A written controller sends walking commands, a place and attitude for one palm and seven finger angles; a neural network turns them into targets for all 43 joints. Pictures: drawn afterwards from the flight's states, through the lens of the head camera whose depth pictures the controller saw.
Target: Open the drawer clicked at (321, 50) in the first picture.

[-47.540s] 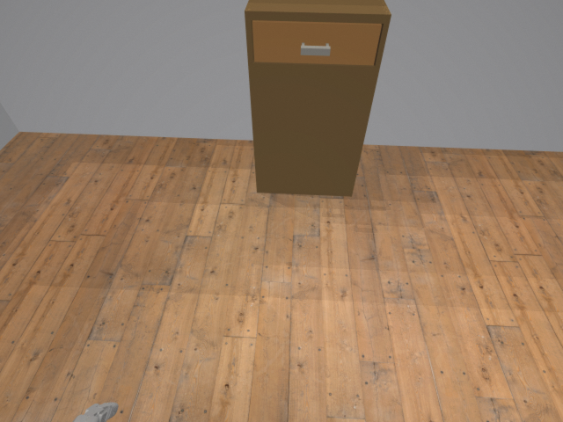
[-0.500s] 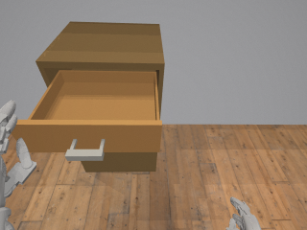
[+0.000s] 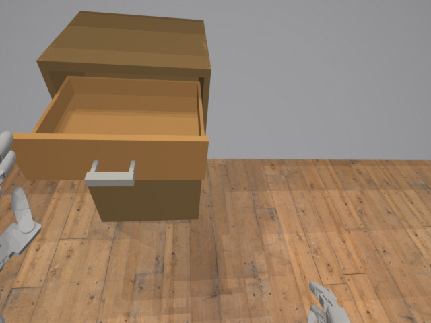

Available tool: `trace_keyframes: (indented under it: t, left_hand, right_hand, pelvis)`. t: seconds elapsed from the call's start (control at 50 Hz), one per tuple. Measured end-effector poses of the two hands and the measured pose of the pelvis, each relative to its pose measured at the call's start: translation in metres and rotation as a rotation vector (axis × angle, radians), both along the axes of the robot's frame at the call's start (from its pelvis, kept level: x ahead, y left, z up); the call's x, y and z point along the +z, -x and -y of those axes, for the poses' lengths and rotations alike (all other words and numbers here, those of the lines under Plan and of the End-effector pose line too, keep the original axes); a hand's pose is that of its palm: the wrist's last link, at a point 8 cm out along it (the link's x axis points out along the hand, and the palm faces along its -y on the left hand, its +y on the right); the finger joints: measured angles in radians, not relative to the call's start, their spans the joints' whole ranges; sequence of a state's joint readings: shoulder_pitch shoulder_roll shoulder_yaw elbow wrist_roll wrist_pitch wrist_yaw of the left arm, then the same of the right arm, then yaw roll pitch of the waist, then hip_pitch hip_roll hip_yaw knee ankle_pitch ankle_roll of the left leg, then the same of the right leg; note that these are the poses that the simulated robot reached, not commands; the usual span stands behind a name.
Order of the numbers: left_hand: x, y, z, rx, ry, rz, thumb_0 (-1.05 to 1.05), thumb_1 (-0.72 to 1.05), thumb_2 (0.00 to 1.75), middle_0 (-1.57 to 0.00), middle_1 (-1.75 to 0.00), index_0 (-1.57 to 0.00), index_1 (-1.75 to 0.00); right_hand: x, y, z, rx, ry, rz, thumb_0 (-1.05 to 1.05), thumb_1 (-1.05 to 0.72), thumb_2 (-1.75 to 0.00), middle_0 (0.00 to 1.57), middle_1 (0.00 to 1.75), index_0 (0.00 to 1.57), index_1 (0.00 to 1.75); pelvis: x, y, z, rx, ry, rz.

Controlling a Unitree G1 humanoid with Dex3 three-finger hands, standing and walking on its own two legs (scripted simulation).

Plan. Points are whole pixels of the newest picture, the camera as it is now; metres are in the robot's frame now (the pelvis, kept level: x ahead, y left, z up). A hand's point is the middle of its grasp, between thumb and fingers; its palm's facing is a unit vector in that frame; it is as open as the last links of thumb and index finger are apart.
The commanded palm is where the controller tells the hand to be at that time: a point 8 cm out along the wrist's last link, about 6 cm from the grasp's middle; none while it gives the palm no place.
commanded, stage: stop stepping back and stand still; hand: left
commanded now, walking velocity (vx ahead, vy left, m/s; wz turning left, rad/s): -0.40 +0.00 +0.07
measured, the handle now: (112, 171) +0.44 +0.26 +0.00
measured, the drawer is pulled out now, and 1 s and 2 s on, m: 0.30 0.30 0.30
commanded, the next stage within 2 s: let the arm hang, fingers relaxed in 0.74 s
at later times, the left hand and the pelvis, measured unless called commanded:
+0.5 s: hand out of the picture +0.09 +0.22 +0.17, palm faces +0.40 -0.82 -0.41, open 7.4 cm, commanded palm +0.03 +0.27 +0.19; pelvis -0.09 -0.02 +0.01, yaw +3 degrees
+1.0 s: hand out of the picture +0.10 +0.22 -0.06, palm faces +0.10 -0.92 -0.37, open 7.4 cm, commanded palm none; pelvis -0.08 -0.01 -0.01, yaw +3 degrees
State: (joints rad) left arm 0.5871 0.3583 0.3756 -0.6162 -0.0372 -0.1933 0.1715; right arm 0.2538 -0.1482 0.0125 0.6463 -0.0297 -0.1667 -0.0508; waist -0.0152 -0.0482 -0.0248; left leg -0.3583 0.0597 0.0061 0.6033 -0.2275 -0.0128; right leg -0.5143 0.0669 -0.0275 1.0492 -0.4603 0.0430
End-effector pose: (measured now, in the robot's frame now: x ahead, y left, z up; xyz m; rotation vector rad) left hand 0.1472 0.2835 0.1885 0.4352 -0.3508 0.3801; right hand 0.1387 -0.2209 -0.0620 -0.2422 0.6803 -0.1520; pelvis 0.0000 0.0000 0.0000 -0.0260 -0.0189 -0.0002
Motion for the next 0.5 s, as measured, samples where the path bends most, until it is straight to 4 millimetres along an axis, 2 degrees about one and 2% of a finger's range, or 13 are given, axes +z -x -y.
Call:
trace_keyframes:
  t: [0.08,0.12,0.18,0.28,0.36,0.44,0.5]
  left_hand:
    - [0.011,0.017,0.027,-0.058,-0.026,0.022,0.01,0.89,0.90,-0.21,-0.30,-0.21,-0.30]
    - [0.012,0.027,0.039,-0.076,-0.075,0.014,0.01,0.89,0.90,-0.21,-0.30,-0.21,-0.30]
    - [0.013,0.042,0.049,-0.089,-0.104,-0.040,0.01,0.89,0.90,-0.21,-0.30,-0.21,-0.30]
    - [0.013,0.067,0.043,-0.026,-0.090,-0.108,0.01,0.89,0.90,-0.22,-0.30,-0.21,-0.30]
    - [0.004,0.080,0.037,0.020,-0.039,-0.126,0.01,0.89,0.90,-0.22,-0.30,-0.21,-0.30]
    - [-0.006,0.093,0.029,0.031,-0.006,-0.128,0.01,0.89,0.90,-0.22,-0.30,-0.21,-0.30]
    - [-0.006,0.100,0.022,0.024,-0.022,-0.119,0.01,0.89,0.90,-0.22,-0.30,-0.21,-0.30]
  right_hand:
    - [0.000,0.013,0.005,0.040,-0.029,0.028,0.02,-0.90,-0.90,0.20,0.30,0.21,0.30]
    - [-0.005,0.019,0.013,0.048,-0.046,0.039,0.02,-0.90,-0.90,0.20,0.30,0.21,0.30]
    - [-0.007,0.036,0.027,0.033,-0.054,-0.009,0.02,-0.90,-0.90,0.20,0.30,0.21,0.30]
    - [0.003,0.068,0.056,-0.028,-0.008,-0.073,0.02,-0.90,-0.90,0.20,0.30,0.21,0.30]
    - [0.009,0.083,0.072,-0.047,0.054,-0.079,0.02,-0.90,-0.90,0.20,0.30,0.21,0.30]
    - [0.012,0.087,0.074,-0.025,0.109,-0.071,0.02,-0.90,-0.90,0.20,0.30,0.20,0.30]
    - [0.014,0.086,0.064,-0.011,0.104,-0.045,0.02,-0.90,-0.90,0.20,0.30,0.20,0.30]
  pelvis:
    - [-0.001,0.024,0.013,-0.017,-0.006,-0.019]
    - [-0.005,0.038,0.022,-0.024,-0.016,-0.028]
    - [0.001,0.055,0.031,-0.012,-0.023,-0.028]
    - [0.015,0.066,0.038,-0.009,-0.074,-0.055]
    - [0.018,0.071,0.035,0.021,-0.066,-0.067]
    - [0.013,0.079,0.024,0.051,-0.025,-0.063]
    - [0.010,0.087,0.020,0.052,-0.034,-0.038]
